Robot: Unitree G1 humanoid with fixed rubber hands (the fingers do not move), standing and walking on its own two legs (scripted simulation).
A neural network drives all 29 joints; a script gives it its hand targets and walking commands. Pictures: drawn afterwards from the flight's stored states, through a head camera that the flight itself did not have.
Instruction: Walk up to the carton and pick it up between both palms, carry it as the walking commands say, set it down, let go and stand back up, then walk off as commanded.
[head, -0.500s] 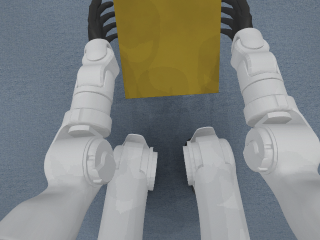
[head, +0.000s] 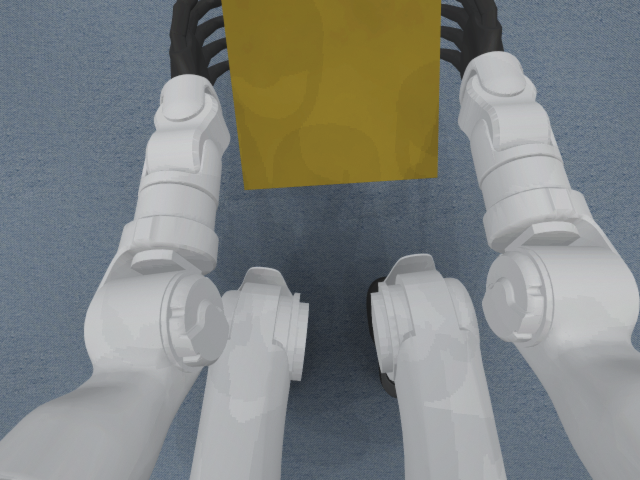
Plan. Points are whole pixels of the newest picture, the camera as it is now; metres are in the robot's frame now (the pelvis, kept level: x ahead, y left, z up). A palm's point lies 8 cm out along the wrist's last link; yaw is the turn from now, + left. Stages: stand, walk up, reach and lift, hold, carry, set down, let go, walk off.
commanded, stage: set down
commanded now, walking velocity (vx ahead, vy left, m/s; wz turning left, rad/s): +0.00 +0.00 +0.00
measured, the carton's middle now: (331, 86) +0.53 -0.03 -0.24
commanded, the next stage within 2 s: none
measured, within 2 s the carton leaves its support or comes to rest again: neither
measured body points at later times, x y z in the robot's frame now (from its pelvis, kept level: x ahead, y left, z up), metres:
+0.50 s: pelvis +0.01 +0.00 +0.00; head +0.36 -0.03 +0.28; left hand +0.54 +0.11 -0.16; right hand +0.54 -0.19 -0.16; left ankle +0.10 +0.10 -0.34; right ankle +0.11 -0.11 -0.34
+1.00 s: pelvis -0.01 +0.00 +0.00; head +0.35 -0.02 +0.26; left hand +0.51 +0.13 -0.19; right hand +0.50 -0.22 -0.20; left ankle +0.10 +0.10 -0.34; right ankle +0.11 -0.11 -0.34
